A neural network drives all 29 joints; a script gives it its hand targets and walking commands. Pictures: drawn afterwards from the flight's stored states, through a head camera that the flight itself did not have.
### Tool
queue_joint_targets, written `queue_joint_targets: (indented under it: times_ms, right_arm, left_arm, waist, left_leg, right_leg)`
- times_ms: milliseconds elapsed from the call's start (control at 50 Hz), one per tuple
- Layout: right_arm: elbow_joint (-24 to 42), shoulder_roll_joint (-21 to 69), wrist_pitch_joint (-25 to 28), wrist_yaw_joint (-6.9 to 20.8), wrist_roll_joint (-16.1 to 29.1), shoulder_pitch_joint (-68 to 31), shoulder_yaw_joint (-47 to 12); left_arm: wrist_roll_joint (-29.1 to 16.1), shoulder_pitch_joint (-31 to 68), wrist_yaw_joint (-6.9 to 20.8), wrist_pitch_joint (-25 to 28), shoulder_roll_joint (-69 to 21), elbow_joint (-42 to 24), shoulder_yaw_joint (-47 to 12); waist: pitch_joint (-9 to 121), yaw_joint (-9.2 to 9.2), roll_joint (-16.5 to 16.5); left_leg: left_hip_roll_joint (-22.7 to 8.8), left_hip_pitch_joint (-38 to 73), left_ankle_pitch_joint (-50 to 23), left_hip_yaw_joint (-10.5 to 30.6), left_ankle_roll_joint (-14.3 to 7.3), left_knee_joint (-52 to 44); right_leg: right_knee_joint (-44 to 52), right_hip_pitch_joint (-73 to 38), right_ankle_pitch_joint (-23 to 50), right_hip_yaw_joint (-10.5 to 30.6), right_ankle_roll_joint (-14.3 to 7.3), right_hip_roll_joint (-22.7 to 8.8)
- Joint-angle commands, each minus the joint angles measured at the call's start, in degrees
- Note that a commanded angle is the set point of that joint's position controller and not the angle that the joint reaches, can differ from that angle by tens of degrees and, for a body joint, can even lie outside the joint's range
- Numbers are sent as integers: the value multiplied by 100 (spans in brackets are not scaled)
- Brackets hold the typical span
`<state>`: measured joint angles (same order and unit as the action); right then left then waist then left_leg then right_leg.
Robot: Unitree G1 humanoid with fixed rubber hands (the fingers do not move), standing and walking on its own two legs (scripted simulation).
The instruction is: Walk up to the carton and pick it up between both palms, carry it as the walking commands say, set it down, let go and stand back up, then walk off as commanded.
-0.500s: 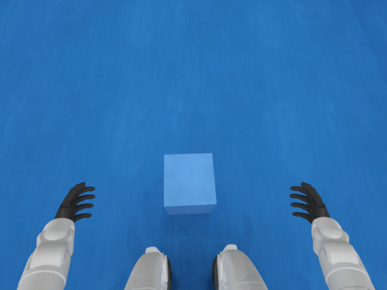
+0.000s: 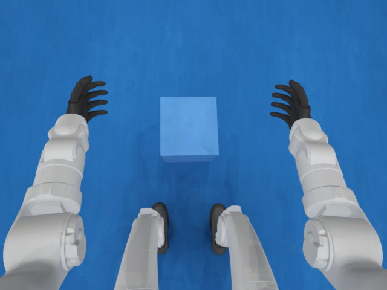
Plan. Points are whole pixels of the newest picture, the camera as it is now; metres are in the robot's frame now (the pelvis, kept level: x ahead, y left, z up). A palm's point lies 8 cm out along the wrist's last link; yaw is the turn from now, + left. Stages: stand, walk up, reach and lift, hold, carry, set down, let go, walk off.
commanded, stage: reach and lift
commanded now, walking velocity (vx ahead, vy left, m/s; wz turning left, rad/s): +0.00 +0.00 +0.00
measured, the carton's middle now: (188, 133) +0.50 -0.01 -0.55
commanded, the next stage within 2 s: none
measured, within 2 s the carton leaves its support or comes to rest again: neither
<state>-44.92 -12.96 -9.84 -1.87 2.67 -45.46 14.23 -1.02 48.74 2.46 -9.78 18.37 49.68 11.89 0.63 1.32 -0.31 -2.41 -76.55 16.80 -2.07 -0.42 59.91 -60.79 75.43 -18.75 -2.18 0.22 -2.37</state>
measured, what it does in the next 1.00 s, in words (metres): lowers itself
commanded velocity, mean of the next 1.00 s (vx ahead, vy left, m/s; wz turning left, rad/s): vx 0.00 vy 0.00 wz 0.00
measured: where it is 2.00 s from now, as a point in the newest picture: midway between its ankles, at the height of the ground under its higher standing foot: (189, 237)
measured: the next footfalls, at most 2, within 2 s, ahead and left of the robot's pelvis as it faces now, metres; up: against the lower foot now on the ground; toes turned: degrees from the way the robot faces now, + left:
none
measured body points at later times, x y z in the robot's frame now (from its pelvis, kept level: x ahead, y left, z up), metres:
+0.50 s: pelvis +0.01 +0.00 -0.03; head +0.32 +0.00 +0.30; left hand +0.51 +0.20 -0.16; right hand +0.50 -0.20 -0.16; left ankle +0.09 +0.12 -0.64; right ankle +0.07 -0.12 -0.64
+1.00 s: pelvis -0.02 +0.00 -0.18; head +0.31 +0.01 +0.12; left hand +0.51 +0.20 -0.32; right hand +0.50 -0.20 -0.32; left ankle +0.09 +0.12 -0.64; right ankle +0.07 -0.12 -0.64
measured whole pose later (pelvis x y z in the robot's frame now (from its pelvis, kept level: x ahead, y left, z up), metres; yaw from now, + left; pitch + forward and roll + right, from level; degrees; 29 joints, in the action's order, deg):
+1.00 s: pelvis -0.02 +0.00 -0.18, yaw -1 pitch +49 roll -1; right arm -50.6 -15.1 -5.1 -6.9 8.6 -64.2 12.1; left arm -6.7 67.5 -4.9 -5.4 19.1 54.6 9.4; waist 2.1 0.9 -0.5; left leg -3.1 -121.5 27.1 -0.5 -0.7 99.4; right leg -100.1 119.9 -29.3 -1.3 0.0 -2.5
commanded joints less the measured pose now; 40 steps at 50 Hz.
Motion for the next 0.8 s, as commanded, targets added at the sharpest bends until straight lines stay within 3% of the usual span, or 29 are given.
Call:
queue_joint_targets:
  times_ms: [0,160,240,340,480,600,780]
  right_arm:
    - [406,-610,236,-22,-24,-1315,193]
    - [435,-616,470,-44,-194,-2214,456]
    - [457,-487,546,-3,-315,-1984,579]
    - [736,-310,601,69,-413,-1841,653]
    - [418,-180,639,67,-502,-2027,735]
    - [231,-339,592,-77,-292,-2287,561]
    - [329,-697,552,-351,253,-2751,107]
  left_arm:
    - [10,1491,-60,235,647,-372,186]
    - [93,2376,-156,447,572,-359,418]
    - [213,2136,-163,498,359,-437,545]
    - [398,1946,-124,552,241,-770,750]
    - [371,2100,-84,575,66,-531,701]
    - [230,2331,-232,550,273,-281,564]
    - [-280,2903,-562,527,603,-359,79]
  waist:
    - [4665,-31,220]
    - [5698,-84,176]
    - [6220,-24,181]
    - [6437,-133,166]
    - [5599,-42,103]
    - [5768,-63,95]
    - [6551,-33,165]
  left_leg:
    - [519,2605,-835,139,122,-461]
    - [571,2487,-1775,211,93,-178]
    - [587,2648,-2510,259,113,-29]
    - [568,2488,-2898,255,111,95]
    - [581,1116,-1882,200,148,583]
    - [635,316,-1046,62,175,1342]
    - [642,-151,-729,-13,175,2528]
  right_leg:
    - [510,-1593,762,8,194,547]
    - [288,-1373,1507,64,211,625]
    - [177,-1333,2220,29,213,658]
    - [64,-1170,2652,54,209,642]
    - [-429,-100,1827,30,204,607]
    - [-1196,341,1128,-34,225,621]
    - [-2345,842,837,-130,202,647]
